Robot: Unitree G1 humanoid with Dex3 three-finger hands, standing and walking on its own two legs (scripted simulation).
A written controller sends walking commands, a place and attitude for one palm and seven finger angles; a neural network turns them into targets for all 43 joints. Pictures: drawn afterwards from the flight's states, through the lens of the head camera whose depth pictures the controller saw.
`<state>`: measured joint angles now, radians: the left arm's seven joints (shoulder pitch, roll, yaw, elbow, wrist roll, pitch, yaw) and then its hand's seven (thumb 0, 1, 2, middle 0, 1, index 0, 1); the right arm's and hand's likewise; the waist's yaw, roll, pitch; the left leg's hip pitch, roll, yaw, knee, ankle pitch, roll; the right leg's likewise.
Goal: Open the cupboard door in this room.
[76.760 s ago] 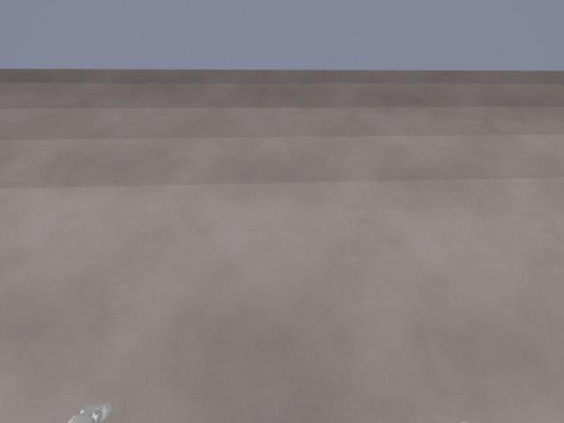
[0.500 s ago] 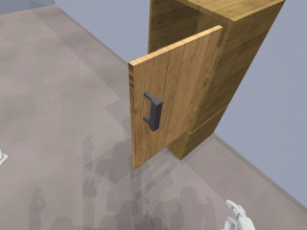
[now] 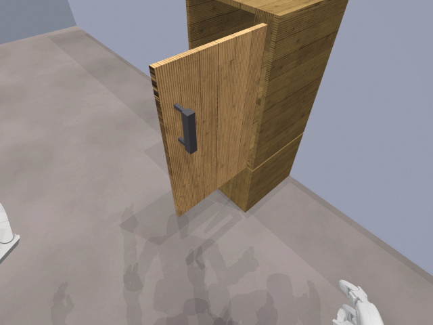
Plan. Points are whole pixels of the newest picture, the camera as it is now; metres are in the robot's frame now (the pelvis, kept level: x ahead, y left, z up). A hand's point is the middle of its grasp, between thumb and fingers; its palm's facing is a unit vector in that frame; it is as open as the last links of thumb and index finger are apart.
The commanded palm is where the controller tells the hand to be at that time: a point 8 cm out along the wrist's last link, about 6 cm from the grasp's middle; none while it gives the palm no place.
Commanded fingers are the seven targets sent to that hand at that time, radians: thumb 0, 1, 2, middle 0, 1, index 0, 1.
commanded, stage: stop stepping back and stand still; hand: left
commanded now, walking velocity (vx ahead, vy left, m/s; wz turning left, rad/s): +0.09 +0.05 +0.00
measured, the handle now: (184, 128) +0.57 +0.12 +0.04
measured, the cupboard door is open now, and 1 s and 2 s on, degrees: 90 90 90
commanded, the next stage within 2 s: let the arm hang, fingers relaxed in 1.28 s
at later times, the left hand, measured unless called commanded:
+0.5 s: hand out of the picture +0.10 +0.29 +0.15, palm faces +0.49 -0.77 -0.40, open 7.4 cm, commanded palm +0.03 +0.33 +0.18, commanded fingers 0.00 0.90 0.90 -0.20 -0.30 -0.20 -0.30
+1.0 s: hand out of the picture +0.12 +0.30 +0.14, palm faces +0.41 -0.78 -0.47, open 7.4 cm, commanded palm +0.06 +0.34 +0.18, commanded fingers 0.00 0.90 0.90 -0.20 -0.30 -0.20 -0.30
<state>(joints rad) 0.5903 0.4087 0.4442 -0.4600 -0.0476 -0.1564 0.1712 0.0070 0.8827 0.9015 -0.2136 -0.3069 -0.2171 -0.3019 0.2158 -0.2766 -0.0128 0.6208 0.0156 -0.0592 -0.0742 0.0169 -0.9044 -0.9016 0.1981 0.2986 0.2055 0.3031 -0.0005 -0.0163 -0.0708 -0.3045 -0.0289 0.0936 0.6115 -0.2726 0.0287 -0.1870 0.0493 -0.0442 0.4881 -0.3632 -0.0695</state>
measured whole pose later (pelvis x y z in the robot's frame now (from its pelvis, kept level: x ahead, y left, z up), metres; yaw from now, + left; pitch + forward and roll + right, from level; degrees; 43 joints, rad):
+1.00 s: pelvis -0.07 +0.03 +0.00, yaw +2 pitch -1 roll -1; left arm 0.59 0.39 0.41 -0.51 -0.02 -0.19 0.15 0.01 0.88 0.90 -0.21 -0.31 -0.22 -0.30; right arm 0.23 -0.22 0.00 0.63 -0.02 -0.12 -0.07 0.02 -0.90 -0.90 0.20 0.30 0.21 0.30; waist -0.02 -0.01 0.05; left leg -0.28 0.04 0.05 0.59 -0.31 0.01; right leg -0.29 0.03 -0.13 0.52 -0.23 -0.06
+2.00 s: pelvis -0.09 +0.03 +0.01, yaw +3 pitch -1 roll +0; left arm 0.30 0.21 0.02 1.12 0.01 0.02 0.02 0.00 0.92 0.90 -0.20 -0.30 -0.20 -0.30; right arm 0.30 -0.18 0.00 1.11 -0.03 0.03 -0.01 0.01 -0.91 -0.90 0.20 0.30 0.20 0.30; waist -0.01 0.03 0.06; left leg -0.24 0.00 0.03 0.44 -0.19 0.02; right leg -0.22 0.01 -0.09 0.42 -0.18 -0.04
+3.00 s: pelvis -0.06 +0.03 +0.01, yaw +3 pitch -2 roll +0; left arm 0.15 0.27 0.02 1.14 0.02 -0.02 0.01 0.00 0.90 0.90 -0.20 -0.30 -0.20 -0.30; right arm 0.14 -0.28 -0.01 1.14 -0.02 0.00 -0.01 0.01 -0.91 -0.90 0.20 0.30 0.21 0.30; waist -0.01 0.02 0.06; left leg -0.12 -0.01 0.04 0.32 -0.17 0.01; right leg -0.13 0.01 -0.07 0.34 -0.18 -0.04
